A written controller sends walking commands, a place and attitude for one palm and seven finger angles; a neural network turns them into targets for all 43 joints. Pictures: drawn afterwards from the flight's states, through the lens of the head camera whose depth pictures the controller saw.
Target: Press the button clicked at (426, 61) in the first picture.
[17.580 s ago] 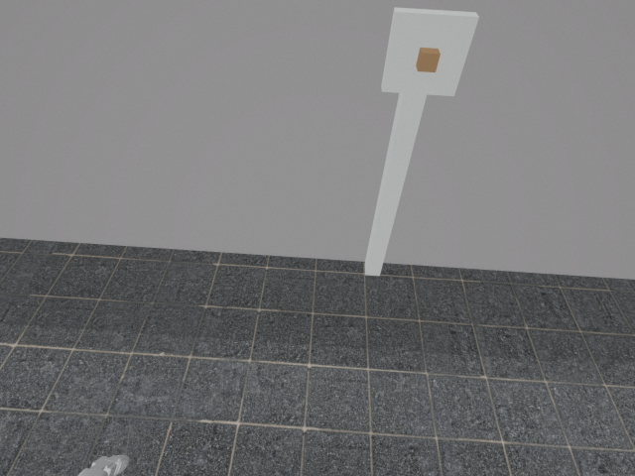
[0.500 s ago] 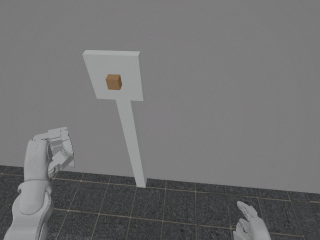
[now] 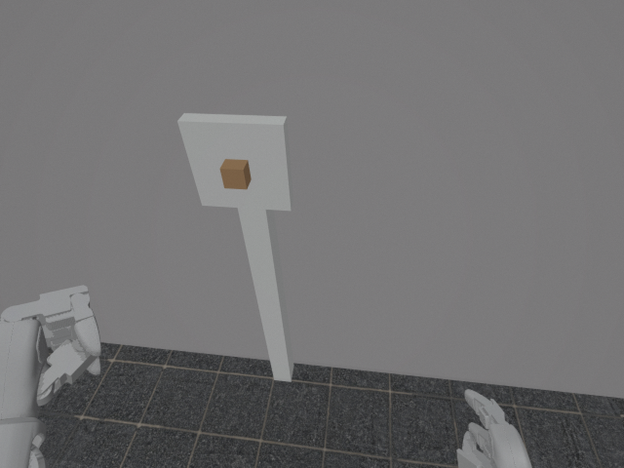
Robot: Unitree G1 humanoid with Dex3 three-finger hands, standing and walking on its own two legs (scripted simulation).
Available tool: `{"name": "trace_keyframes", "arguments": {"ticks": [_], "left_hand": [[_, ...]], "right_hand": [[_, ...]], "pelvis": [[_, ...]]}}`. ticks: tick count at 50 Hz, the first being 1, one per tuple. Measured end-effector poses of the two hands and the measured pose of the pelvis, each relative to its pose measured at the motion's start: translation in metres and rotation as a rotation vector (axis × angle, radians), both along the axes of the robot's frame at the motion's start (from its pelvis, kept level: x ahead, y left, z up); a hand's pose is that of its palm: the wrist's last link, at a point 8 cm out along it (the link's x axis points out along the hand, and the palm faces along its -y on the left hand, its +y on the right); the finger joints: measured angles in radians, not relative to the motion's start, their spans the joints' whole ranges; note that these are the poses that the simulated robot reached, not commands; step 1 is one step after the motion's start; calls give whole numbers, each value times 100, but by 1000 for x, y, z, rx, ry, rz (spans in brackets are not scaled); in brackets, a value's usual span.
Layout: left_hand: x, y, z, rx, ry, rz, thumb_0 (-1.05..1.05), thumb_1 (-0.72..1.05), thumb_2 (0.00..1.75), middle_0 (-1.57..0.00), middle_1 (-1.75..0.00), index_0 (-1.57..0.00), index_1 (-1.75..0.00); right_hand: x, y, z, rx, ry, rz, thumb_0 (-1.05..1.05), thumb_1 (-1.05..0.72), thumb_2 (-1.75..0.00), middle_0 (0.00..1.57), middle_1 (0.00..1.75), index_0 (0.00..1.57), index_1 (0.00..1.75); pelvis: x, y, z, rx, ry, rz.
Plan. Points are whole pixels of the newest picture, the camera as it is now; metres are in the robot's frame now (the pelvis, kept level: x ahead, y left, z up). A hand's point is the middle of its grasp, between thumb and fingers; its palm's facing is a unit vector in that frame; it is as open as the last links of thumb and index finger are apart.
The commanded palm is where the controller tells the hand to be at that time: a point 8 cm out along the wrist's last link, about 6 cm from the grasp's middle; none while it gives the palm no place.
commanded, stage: draw the hand back to the body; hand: left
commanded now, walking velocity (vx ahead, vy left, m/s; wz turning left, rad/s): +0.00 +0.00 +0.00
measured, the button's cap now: (236, 173) +0.55 +0.22 +0.11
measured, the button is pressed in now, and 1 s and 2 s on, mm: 0 0 0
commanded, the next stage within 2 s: step back with the hand held close in 0.14 s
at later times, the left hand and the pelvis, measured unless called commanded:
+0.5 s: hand (92, 342) +0.18 +0.25 +0.15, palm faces +0.33 -0.83 -0.45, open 3.1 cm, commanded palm +0.11 +0.30 +0.17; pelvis -0.02 +0.02 +0.00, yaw +0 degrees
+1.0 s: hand (34, 432) +0.09 +0.25 +0.15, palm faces +0.38 -0.84 -0.39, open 3.1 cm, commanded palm +0.03 +0.30 +0.17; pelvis -0.10 +0.02 -0.03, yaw +0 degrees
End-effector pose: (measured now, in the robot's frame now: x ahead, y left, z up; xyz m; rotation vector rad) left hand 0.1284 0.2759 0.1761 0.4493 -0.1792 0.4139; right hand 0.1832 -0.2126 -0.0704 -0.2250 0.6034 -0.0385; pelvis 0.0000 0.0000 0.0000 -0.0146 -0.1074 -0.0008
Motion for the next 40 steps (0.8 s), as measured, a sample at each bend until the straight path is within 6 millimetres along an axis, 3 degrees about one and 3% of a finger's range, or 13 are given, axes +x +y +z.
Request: {"name": "trace_keyframes", "arguments": {"ticks": [7, 14, 19, 24, 35, 40], "left_hand": [[5, 3, -8, -32, 6, 3, 2, 89, 90, -130, -150, -131, -150], [7, 4, -3, -18, -15, -23, 2, 89, 90, -130, -150, -131, -150], [11, 16, 4, 37, -28, -23, 2, 89, 90, -130, -150, -131, -150], [15, 15, -5, 56, 36, -74, 2, 89, 90, -130, -150, -130, -150], [-22, 22, 6, 153, 8, -104, 2, 89, 90, -130, -150, -130, -150], [-42, 22, 0, 130, -39, -62, 2, 89, 90, -130, -150, -131, -150]], "right_hand": [[-6, 8, 0, 0, 5, 7, 2, -91, -90, 20, 30, 21, 30], [-16, 9, -3, 1, 19, -6, 2, -91, -90, 20, 30, 21, 30], [-25, 4, -4, -12, 67, -33, 2, -90, -90, 20, 30, 21, 30], [-38, -5, -8, -42, 121, -79, 2, -91, -90, 20, 30, 21, 30], [-62, -4, -11, -42, 109, -136, 2, -91, -90, 20, 30, 20, 30], [-72, 1, -10, -28, 64, -111, 2, -91, -90, 20, 30, 20, 30]], "pelvis": [[-4, 2, 0, 1, -1, -2], [-4, 5, 0, 0, -7, -7], [-9, 8, -1, -7, 48, -2], [-17, 16, -2, -2, 96, -3], [-42, 23, -12, 20, 102, -7], [-60, 19, -17, 23, 91, -9]]}}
